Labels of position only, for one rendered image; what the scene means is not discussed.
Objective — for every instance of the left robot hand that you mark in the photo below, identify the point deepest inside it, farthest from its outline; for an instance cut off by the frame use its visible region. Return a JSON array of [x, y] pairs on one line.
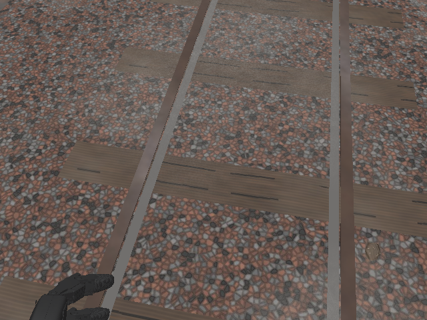
[[53, 306]]

